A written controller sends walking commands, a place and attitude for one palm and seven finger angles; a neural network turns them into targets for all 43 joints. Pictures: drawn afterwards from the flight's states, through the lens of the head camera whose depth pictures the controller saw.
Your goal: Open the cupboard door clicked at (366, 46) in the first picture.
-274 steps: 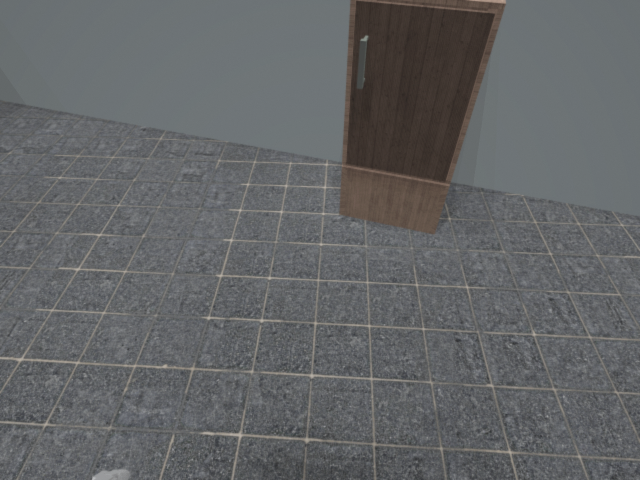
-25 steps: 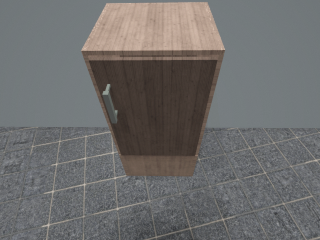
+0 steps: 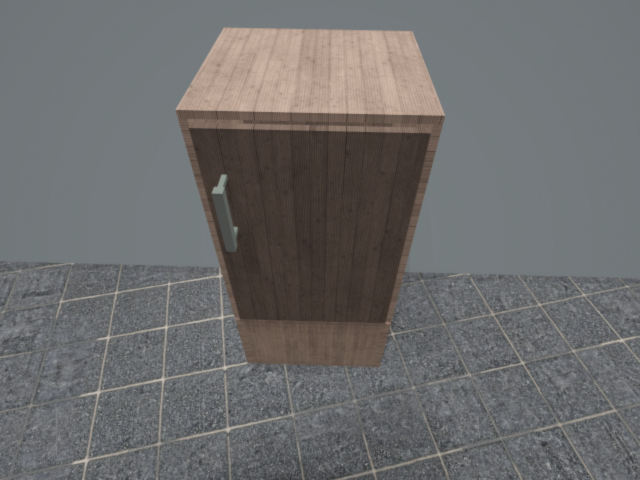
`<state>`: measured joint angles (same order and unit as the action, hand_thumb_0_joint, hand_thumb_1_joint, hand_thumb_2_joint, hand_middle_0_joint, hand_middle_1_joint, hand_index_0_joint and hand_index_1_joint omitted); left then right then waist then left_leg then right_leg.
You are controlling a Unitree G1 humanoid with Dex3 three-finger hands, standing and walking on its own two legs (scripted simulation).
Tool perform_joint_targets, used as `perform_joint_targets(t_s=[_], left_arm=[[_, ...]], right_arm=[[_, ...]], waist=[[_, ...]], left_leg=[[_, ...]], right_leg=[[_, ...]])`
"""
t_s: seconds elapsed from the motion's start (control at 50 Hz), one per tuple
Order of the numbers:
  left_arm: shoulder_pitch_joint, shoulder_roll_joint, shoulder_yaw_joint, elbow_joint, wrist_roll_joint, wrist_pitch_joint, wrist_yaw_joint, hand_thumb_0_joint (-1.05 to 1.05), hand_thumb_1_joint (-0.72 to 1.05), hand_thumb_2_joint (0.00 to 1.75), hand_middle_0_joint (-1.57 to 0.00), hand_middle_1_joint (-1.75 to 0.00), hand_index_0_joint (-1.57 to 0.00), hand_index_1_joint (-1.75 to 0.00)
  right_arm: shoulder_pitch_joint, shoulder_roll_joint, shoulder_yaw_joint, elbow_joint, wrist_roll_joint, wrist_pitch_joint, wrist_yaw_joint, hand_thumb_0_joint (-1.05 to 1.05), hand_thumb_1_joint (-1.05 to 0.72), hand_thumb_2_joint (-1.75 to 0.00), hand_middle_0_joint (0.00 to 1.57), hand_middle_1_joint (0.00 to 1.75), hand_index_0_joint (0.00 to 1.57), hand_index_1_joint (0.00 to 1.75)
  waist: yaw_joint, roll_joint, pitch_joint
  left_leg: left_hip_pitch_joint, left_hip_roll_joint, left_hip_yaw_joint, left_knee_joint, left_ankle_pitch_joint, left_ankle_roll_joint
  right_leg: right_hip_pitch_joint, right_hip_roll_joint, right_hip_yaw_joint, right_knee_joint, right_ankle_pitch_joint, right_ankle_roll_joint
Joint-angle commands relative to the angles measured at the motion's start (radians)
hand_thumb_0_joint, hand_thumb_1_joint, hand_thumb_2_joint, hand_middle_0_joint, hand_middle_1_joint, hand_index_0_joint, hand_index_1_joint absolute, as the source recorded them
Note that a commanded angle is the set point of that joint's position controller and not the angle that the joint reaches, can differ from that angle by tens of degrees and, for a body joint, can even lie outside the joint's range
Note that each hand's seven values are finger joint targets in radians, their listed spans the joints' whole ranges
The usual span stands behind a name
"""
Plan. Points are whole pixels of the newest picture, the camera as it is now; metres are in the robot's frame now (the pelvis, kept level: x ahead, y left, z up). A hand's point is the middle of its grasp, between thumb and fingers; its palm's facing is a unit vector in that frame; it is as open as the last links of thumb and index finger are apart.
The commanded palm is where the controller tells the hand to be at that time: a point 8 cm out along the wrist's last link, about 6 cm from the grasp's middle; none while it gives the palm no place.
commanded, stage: look again from close up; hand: left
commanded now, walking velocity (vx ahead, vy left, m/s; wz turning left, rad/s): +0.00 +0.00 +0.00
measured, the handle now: (227, 214) +0.58 +0.20 -0.03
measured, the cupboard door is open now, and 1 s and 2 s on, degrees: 0 0 0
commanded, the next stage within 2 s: shuffle to correct the standing spot in 0.36 s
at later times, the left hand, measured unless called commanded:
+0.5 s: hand out of the picture +0.00 +0.22 -0.17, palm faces +0.00 -0.97 -0.23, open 7.4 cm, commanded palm none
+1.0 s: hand out of the picture -0.05 +0.16 -0.18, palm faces +0.06 -0.99 -0.12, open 7.4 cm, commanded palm none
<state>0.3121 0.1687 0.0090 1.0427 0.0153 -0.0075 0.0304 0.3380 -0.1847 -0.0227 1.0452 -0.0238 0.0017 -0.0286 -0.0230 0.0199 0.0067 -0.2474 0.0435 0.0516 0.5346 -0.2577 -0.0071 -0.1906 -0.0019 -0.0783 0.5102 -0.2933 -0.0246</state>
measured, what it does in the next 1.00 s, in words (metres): stands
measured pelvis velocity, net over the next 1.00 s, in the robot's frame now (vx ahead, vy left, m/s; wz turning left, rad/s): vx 0.03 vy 0.02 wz -0.05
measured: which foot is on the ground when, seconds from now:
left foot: down 0.00-1.00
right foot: down 0.00-1.00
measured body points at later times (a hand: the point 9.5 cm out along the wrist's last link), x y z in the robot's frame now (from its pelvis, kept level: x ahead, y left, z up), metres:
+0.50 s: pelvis -0.03 +0.03 +0.00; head -0.04 +0.04 +0.45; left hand +0.00 +0.27 -0.15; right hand +0.02 -0.21 -0.14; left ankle +0.02 +0.12 -0.74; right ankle -0.01 -0.10 -0.74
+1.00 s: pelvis +0.03 +0.02 -0.01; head +0.02 +0.03 +0.44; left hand -0.06 +0.22 -0.17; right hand +0.00 -0.20 -0.16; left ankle +0.03 +0.12 -0.74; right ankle -0.01 -0.10 -0.73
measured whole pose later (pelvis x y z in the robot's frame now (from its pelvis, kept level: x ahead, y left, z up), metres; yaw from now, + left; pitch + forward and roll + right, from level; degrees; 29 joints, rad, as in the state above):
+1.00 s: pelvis +0.03 +0.02 -0.01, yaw -3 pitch -1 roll +0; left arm 0.49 0.09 0.03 1.12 0.02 0.01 0.02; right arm 0.36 -0.13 -0.03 1.09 -0.02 -0.03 -0.02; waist 0.01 -0.02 0.00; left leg -0.25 0.03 0.12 0.61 -0.33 0.04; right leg -0.25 -0.02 -0.04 0.70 -0.41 -0.02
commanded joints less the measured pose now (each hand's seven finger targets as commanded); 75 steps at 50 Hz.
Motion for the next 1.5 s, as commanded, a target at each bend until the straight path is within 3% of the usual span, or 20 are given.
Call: perform_joint_targets(t_s=[0.0, 0.4, 0.54, 0.68, 0.74, 0.82, 0.86, 0.9, 0.94, 0.98, 1.06, 1.1, 1.14, 1.22, 1.28, 1.32, 1.38, 1.4, 1.44, 1.48], left_arm=[[0.0, 0.151, 0.026, -0.084, 0.005, -0.018, 0.01, 0.0, 0.9, 0.9, -0.2, -0.3, -0.2, -0.3], [0.009, 0.163, 0.006, -0.075, 0.009, -0.006, 0.005, 0.0, 0.9, 0.9, -0.2, -0.3, -0.2, -0.3], [0.102, 0.092, 0.005, -0.027, 0.019, 0.01, -0.001, 0.0, 0.9, 0.9, -0.2, -0.3, -0.2, -0.3], [0.179, 0.038, 0.016, -0.003, 0.018, 0.008, -0.016, 0.0, 0.9, 0.9, -0.2, -0.3, -0.2, -0.3], [0.212, 0.043, 0.023, 0.008, 0.017, 0.0, -0.013, 0.0, 0.9, 0.9, -0.2, -0.3, -0.2, -0.3], [0.264, 0.099, 0.048, 0.032, 0.003, -0.02, 0.006, 0.0, 0.9, 0.9, -0.2, -0.3, -0.2, -0.3], [0.229, 0.083, 0.048, 0.029, 0.008, -0.027, 0.008, 0.0, 0.9, 0.9, -0.2, -0.3, -0.2, -0.3], [0.173, 0.049, 0.04, 0.02, 0.007, -0.02, 0.002, 0.0, 0.9, 0.9, -0.2, -0.3, -0.2, -0.3], [0.137, -0.021, 0.029, -0.012, 0.01, -0.018, -0.009, 0.0, 0.9, 0.9, -0.2, -0.3, -0.2, -0.3], [0.031, -0.009, 0.03, -0.051, 0.023, -0.01, -0.011, 0.0, 0.9, 0.9, -0.2, -0.3, -0.2, -0.3], [0.121, -0.072, 0.016, -0.009, 0.002, -0.003, -0.008, 0.0, 0.9, 0.9, -0.2, -0.3, -0.2, -0.3], [0.18, -0.029, 0.024, 0.016, 0.0, -0.007, 0.001, 0.0, 0.9, 0.9, -0.2, -0.3, -0.2, -0.3], [0.14, 0.049, 0.029, 0.012, -0.001, -0.011, 0.01, 0.0, 0.9, 0.9, -0.2, -0.3, -0.2, -0.3], [0.085, 0.105, 0.043, -0.015, 0.002, -0.011, 0.024, 0.0, 0.9, 0.9, -0.2, -0.3, -0.2, -0.3], [0.053, 0.126, 0.059, -0.039, 0.01, -0.004, 0.033, 0.0, 0.9, 0.9, -0.2, -0.3, -0.2, -0.3], [0.0, 0.14, 0.072, -0.065, 0.014, 0.007, 0.038, 0.0, 0.9, 0.9, -0.2, -0.3, -0.2, -0.3], [-0.072, 0.139, 0.077, -0.093, 0.004, 0.021, 0.029, 0.0, 0.9, 0.9, -0.2, -0.3, -0.2, -0.3], [-0.079, 0.109, 0.074, -0.109, 0.003, 0.029, 0.024, 0.0, 0.9, 0.9, -0.2, -0.3, -0.2, -0.3], [-0.105, 0.046, 0.059, -0.122, 0.006, 0.045, 0.021, 0.0, 0.9, 0.9, -0.2, -0.3, -0.2, -0.3], [-0.071, 0.04, 0.053, -0.106, 0.007, 0.051, 0.014, 0.0, 0.9, 0.9, -0.2, -0.3, -0.2, -0.3]], right_arm=[[0.007, -0.11, -0.018, -0.078, 0.002, -0.028, -0.001, 0.0, -0.9, -0.9, 0.2, 0.3, 0.2, 0.3], [-0.081, -0.165, -0.015, -0.066, 0.008, -0.018, 0.018, 0.0, -0.9, -0.9, 0.2, 0.3, 0.2, 0.3], [-0.038, -0.15, -0.02, -0.025, 0.001, 0.004, 0.016, 0.0, -0.9, -0.9, 0.2, 0.3, 0.2, 0.3], [-0.007, -0.141, -0.036, -0.009, 0.004, -0.002, 0.005, 0.0, -0.9, -0.9, 0.2, 0.3, 0.2, 0.3], [-0.005, -0.103, -0.033, -0.011, 0.006, -0.004, 0.006, 0.0, -0.9, -0.9, 0.2, 0.3, 0.2, 0.3], [-0.008, -0.008, -0.015, -0.024, 0.009, -0.016, 0.017, 0.0, -0.9, -0.9, 0.2, 0.3, 0.2, 0.3], [0.005, 0.007, -0.014, -0.021, 0.01, -0.029, 0.019, 0.0, -0.9, -0.9, 0.2, 0.3, 0.2, 0.3], [0.101, 0.012, -0.013, 0.02, 0.012, -0.04, 0.014, 0.0, -0.9, -0.9, 0.2, 0.3, 0.2, 0.3], [0.25, -0.103, -0.039, 0.071, -0.001, -0.047, -0.005, 0.0, -0.9, -0.9, 0.2, 0.3, 0.2, 0.3], [0.234, -0.094, -0.03, 0.072, -0.004, -0.048, -0.017, 0.0, -0.9, -0.9, 0.2, 0.3, 0.2, 0.3], [0.052, -0.061, -0.01, 0.027, 0.001, -0.05, -0.025, 0.0, -0.9, -0.9, 0.2, 0.3, 0.2, 0.3], [0.038, -0.044, -0.012, 0.029, 0.014, -0.043, -0.025, 0.0, -0.9, -0.9, 0.2, 0.3, 0.2, 0.3], [0.066, 0.008, -0.009, 0.029, 0.023, -0.027, -0.017, 0.0, -0.9, -0.9, 0.2, 0.3, 0.2, 0.3], [0.091, 0.031, -0.025, 0.037, 0.021, 0.01, -0.01, 0.0, -0.9, -0.9, 0.2, 0.3, 0.2, 0.3], [0.039, 0.02, -0.036, 0.008, 0.021, 0.021, -0.008, 0.0, -0.9, -0.9, 0.2, 0.3, 0.2, 0.3], [0.031, 0.019, -0.04, -0.007, 0.023, 0.023, -0.005, 0.0, -0.9, -0.9, 0.2, 0.3, 0.2, 0.3], [0.072, 0.006, -0.042, 0.001, 0.017, 0.021, -0.001, 0.0, -0.9, -0.9, 0.2, 0.3, 0.2, 0.3], [0.082, -0.024, -0.048, -0.004, 0.012, 0.014, 0.0, 0.0, -0.9, -0.9, 0.2, 0.3, 0.2, 0.3], [-0.03, -0.09, -0.049, -0.049, 0.0, 0.012, 0.004, 0.0, -0.9, -0.9, 0.2, 0.3, 0.2, 0.3], [-0.105, -0.093, -0.041, -0.072, -0.005, 0.007, -0.001, 0.0, -0.9, -0.9, 0.2, 0.3, 0.2, 0.3]], waist=[[0.008, -0.011, 0.062], [0.02, -0.008, 0.071], [0.025, 0.037, 0.096], [0.035, 0.057, 0.12], [0.043, -0.028, 0.148], [0.043, -0.234, 0.123], [0.015, -0.158, 0.112], [-0.031, -0.056, 0.12], [-0.066, 0.234, 0.109], [-0.054, 0.136, 0.202], [0.039, 0.053, 0.073], [0.064, -0.006, 0.031], [0.034, -0.039, 0.06], [0.017, -0.209, -0.016], [0.044, -0.22, -0.047], [0.033, -0.181, -0.049], [-0.005, -0.153, -0.047], [-0.006, -0.048, -0.048], [0.015, 0.197, 0.073], [0.041, 0.155, 0.079]], left_leg=[[-0.002, 0.054, -0.072, -0.072, 0.141, 0.043], [-0.026, 0.077, -0.115, -0.242, -0.106, 0.036], [-0.076, 0.11, -0.159, -0.316, -0.417, 0.055], [-0.112, 0.15, -0.176, -0.305, -0.445, 0.089], [-0.15, 0.086, -0.113, -0.192, -0.394, 0.072], [-0.22, -0.017, 0.043, 0.178, -0.161, 0.044], [-0.157, -0.002, 0.038, 0.133, -0.156, 0.046], [0.061, 0.006, 0.023, -0.041, -0.099, 0.048], [0.221, 0.281, -0.344, -0.284, -0.158, 0.15], [0.129, 0.369, -0.396, -0.347, -0.001, 0.232], [0.007, 0.232, -0.083, -0.193, 0.494, 0.17], [-0.023, 0.14, -0.02, -0.093, 0.382, 0.08], [-0.09, 0.051, 0.011, -0.096, 0.047, 0.02], [-0.027, 0.013, 0.055, 0.069, -0.052, -0.006], [-0.115, -0.001, 0.025, 0.207, -0.257, -0.015], [-0.109, -0.005, 0.011, 0.166, -0.239, -0.017], [0.071, -0.003, 0.036, -0.082, 0.028, -0.014], [0.134, 0.068, -0.04, -0.14, 0.159, 0.013], [-0.079, 0.241, -0.198, -0.28, 0.269, 0.129], [-0.1, 0.235, -0.185, -0.295, 0.228, 0.172]], right_leg=[[-0.079, -0.104, 0.138, -0.111, 0.104, -0.039], [-0.052, -0.097, 0.121, -0.156, 0.025, 0.012], [-0.085, -0.05, 0.06, -0.092, -0.175, 0.024], [-0.06, -0.024, 0.027, -0.019, -0.1, 0.005], [-0.072, -0.066, 0.131, -0.11, -0.208, -0.022], [-0.029, -0.252, 0.41, -0.298, -0.347, -0.132], [-0.061, -0.245, 0.35, -0.241, -0.208, -0.142], [-0.212, -0.143, 0.203, -0.103, -0.146, -0.092], [-0.412, -0.001, -0.005, 0.254, -0.151, -0.004], [-0.492, -0.076, 0.058, 0.477, -0.203, 0.0], [-0.116, -0.085, 0.017, 0.152, -0.026, 0.04], [0.045, -0.073, 0.017, -0.069, 0.256, 0.041], [0.065, -0.188, 0.142, -0.05, 0.515, -0.015], [0.055, -0.281, 0.193, -0.065, 0.802, -0.084], [0.138, -0.342, 0.219, -0.066, 0.964, -0.163], [0.127, -0.343, 0.213, -0.054, 0.901, -0.181], [-0.013, -0.269, 0.157, -0.015, 0.59, -0.101], [-0.095, -0.189, 0.101, 0.032, 0.366, -0.045], [-0.091, -0.053, 0.007, 0.187, -0.086, 0.038], [-0.093, -0.055, 0.059, 0.312, -0.16, 0.028]])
